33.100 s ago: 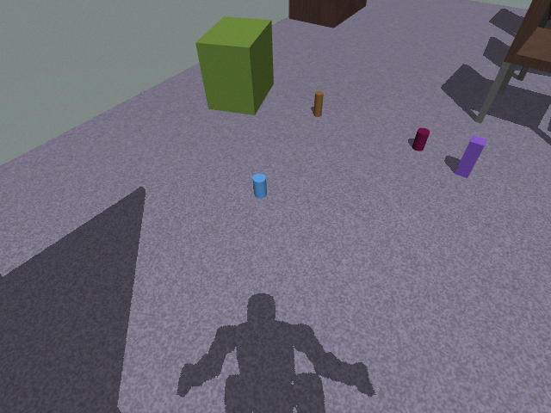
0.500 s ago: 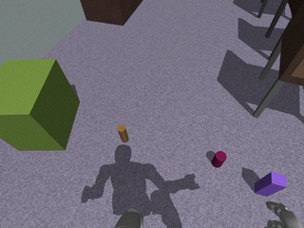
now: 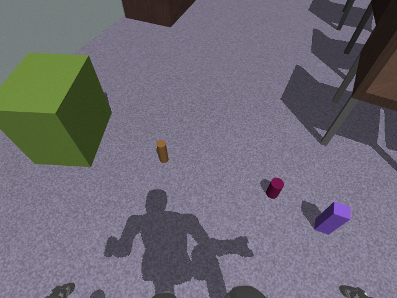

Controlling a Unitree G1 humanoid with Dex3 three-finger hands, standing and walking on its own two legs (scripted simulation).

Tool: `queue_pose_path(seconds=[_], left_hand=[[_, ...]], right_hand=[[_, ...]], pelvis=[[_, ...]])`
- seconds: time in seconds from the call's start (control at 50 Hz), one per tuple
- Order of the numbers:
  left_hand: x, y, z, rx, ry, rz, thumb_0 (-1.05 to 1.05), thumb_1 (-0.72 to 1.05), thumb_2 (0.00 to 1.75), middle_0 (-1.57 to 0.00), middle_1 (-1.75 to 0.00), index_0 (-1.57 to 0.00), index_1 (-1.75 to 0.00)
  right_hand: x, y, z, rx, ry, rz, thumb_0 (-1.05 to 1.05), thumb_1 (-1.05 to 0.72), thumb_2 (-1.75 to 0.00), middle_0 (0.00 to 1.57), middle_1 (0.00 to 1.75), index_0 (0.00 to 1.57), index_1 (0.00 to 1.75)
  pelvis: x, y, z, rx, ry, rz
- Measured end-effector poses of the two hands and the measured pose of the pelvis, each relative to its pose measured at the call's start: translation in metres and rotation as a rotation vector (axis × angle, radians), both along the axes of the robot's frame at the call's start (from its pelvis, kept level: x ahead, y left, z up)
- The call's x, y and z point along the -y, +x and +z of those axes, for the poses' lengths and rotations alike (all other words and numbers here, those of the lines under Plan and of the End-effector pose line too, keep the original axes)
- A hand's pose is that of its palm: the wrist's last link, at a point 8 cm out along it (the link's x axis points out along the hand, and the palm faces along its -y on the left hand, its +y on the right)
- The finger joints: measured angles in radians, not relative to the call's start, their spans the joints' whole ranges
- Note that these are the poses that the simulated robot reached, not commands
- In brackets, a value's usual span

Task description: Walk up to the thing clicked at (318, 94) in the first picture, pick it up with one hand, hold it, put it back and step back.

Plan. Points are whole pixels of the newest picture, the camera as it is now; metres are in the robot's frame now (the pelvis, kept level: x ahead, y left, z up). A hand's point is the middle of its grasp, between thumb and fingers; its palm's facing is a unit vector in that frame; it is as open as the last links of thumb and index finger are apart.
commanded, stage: step back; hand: left
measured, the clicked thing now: (162, 152) +0.92 +0.22 -0.68
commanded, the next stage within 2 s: stand in 1.30 s
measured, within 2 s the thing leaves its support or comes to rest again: neither
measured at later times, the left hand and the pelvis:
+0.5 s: hand out of the picture -0.10 +0.28 -0.14, palm faces +0.09 -0.89 -0.45, open 7.4 cm; pelvis -0.13 -0.02 +0.00, yaw +5 degrees
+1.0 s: hand out of the picture -0.05 +0.26 -0.15, palm faces +0.06 -0.93 -0.36, open 7.4 cm; pelvis -0.10 +0.00 +0.00, yaw +3 degrees
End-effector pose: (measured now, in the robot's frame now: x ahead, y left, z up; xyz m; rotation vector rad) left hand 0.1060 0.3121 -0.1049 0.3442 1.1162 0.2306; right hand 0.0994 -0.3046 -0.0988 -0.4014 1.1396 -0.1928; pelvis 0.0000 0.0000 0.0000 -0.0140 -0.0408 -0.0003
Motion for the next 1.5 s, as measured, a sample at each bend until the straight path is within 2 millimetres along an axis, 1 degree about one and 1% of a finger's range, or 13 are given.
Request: queue_pose_path(seconds=[0.12, 0.26, 0.38, 0.48, 0.54, 0.66, 0.74, 0.84, 0.94, 1.08, 1.28, 1.38, 1.5], left_hand=[[0.018, -0.067, -0.005, -0.052, 0.039, -0.020, 0.01, 0.90, 0.90, -0.20, -0.30, -0.20, -0.30], [0.029, -0.147, 0.013, -0.098, 0.064, 0.036, 0.01, 0.90, 0.90, -0.21, -0.30, -0.20, -0.30], [0.017, -0.182, 0.021, -0.043, 0.087, 0.082, 0.01, 0.89, 0.90, -0.21, -0.30, -0.20, -0.30], [-0.002, -0.208, 0.012, -0.054, 0.077, 0.112, 0.01, 0.90, 0.90, -0.21, -0.30, -0.20, -0.30], [-0.004, -0.218, 0.010, -0.095, 0.052, 0.122, 0.01, 0.90, 0.90, -0.20, -0.30, -0.20, -0.30], [0.007, -0.208, 0.006, -0.093, 0.013, 0.095, 0.01, 0.90, 0.90, -0.20, -0.30, -0.20, -0.30], [0.021, -0.196, 0.000, -0.054, 0.012, 0.088, 0.01, 0.90, 0.90, -0.20, -0.30, -0.20, -0.30], [0.030, -0.188, 0.001, -0.027, -0.012, 0.093, 0.01, 0.90, 0.90, -0.20, -0.30, -0.20, -0.30], [0.017, -0.178, -0.004, -0.050, -0.020, 0.086, 0.01, 0.90, 0.90, -0.21, -0.30, -0.20, -0.30], [-0.003, -0.149, -0.013, -0.077, -0.025, 0.074, 0.01, 0.90, 0.90, -0.20, -0.30, -0.20, -0.30], [-0.005, -0.114, -0.001, -0.044, -0.016, 0.043, 0.01, 0.90, 0.90, -0.20, -0.30, -0.20, -0.30], [0.003, -0.108, 0.006, -0.048, -0.027, 0.026, 0.01, 0.90, 0.90, -0.20, -0.30, -0.20, -0.30], [0.014, -0.107, 0.010, -0.057, -0.045, 0.018, 0.01, 0.90, 0.90, -0.20, -0.30, -0.20, -0.30]], right_hand=[[0.028, -0.020, -0.014, 0.084, 0.017, 0.006, 0.01, -0.90, -0.90, 0.21, 0.30, 0.21, 0.31], [0.040, -0.081, -0.020, 0.019, 0.045, -0.020, 0.01, -0.90, -0.90, 0.20, 0.30, 0.21, 0.30], [0.041, -0.138, -0.030, -0.117, 0.041, 0.010, 0.01, -0.90, -0.90, 0.20, 0.30, 0.21, 0.30], [0.030, -0.162, -0.027, -0.146, 0.038, 0.014, 0.01, -0.90, -0.90, 0.20, 0.30, 0.21, 0.30], [0.022, -0.171, -0.019, -0.120, 0.044, 0.001, 0.01, -0.90, -0.90, 0.20, 0.30, 0.21, 0.30], [0.024, -0.169, -0.012, -0.085, 0.049, -0.007, 0.01, -0.90, -0.90, 0.21, 0.30, 0.21, 0.30], [0.033, -0.151, -0.020, -0.068, 0.040, -0.007, 0.01, -0.90, -0.90, 0.21, 0.30, 0.21, 0.31], [0.030, -0.125, -0.017, -0.052, 0.032, 0.021, 0.01, -0.90, -0.90, 0.20, 0.30, 0.21, 0.30], [0.019, -0.105, -0.014, -0.038, 0.023, 0.031, 0.01, -0.90, -0.90, 0.20, 0.30, 0.21, 0.30], [-0.008, -0.090, -0.011, -0.031, 0.035, 0.009, 0.01, -0.90, -0.90, 0.20, 0.30, 0.21, 0.30], [-0.028, -0.059, -0.007, 0.023, 0.087, -0.005, 0.01, -0.90, -0.90, 0.21, 0.30, 0.21, 0.30], [-0.027, -0.054, -0.003, 0.036, 0.106, -0.011, 0.01, -0.90, -0.90, 0.21, 0.30, 0.21, 0.30], [-0.019, -0.065, 0.000, 0.013, 0.107, -0.028, 0.01, -0.90, -0.90, 0.20, 0.30, 0.21, 0.30]], pelvis=[[0.021, -0.051, -0.013, -0.002, -0.008, -0.037], [0.031, -0.092, -0.002, 0.001, 0.040, -0.010], [0.030, -0.115, -0.003, 0.000, 0.035, 0.054], [0.020, -0.129, -0.006, 0.008, 0.048, 0.087], [0.016, -0.130, -0.001, 0.003, 0.040, 0.086], [0.024, -0.125, 0.003, 0.004, 0.029, 0.071], [0.031, -0.119, -0.005, 0.017, -0.006, 0.067], [0.026, -0.112, -0.001, 0.016, 0.003, 0.070], [0.012, -0.101, -0.002, 0.005, 0.007, 0.068], [-0.003, -0.088, -0.002, -0.003, 0.012, 0.038], [-0.006, -0.080, 0.006, -0.004, 0.010, 0.016], [-0.005, -0.079, 0.013, -0.001, 0.014, 0.023], [-0.002, -0.078, 0.019, 0.003, 0.018, 0.028]])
